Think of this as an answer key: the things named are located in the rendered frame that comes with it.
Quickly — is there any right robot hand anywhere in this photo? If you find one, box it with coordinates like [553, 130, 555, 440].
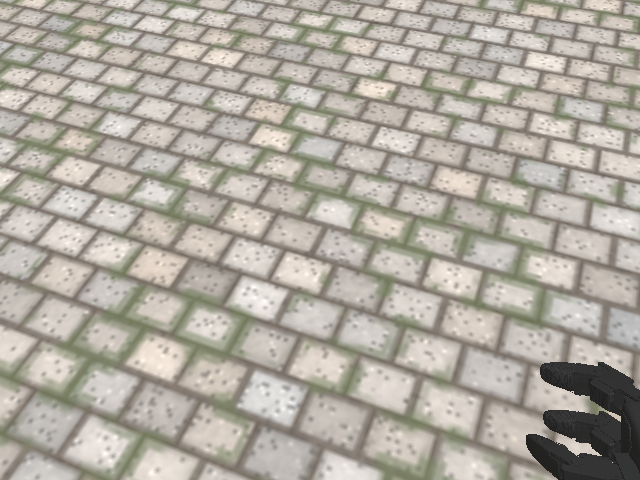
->
[526, 362, 640, 480]

